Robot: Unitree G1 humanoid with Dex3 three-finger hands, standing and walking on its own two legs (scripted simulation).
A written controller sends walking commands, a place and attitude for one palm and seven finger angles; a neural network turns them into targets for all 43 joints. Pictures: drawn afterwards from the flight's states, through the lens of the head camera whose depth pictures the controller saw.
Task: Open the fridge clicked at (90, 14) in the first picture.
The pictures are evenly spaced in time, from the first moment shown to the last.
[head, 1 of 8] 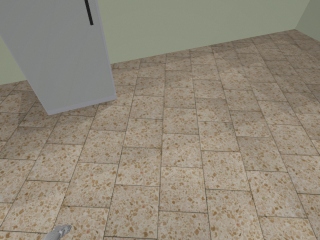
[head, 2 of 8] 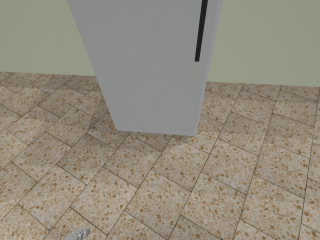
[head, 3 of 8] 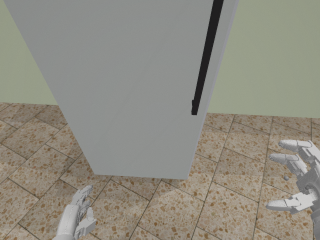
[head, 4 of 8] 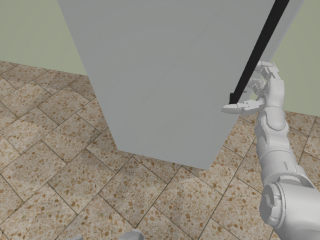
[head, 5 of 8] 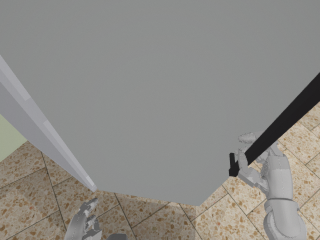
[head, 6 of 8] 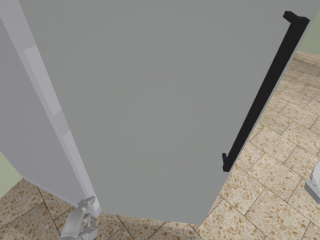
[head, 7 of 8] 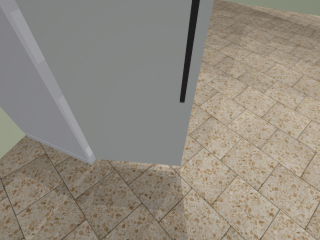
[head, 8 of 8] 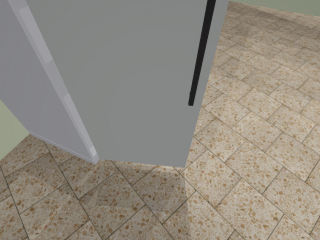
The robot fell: no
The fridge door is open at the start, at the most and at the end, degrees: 0 72 72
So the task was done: yes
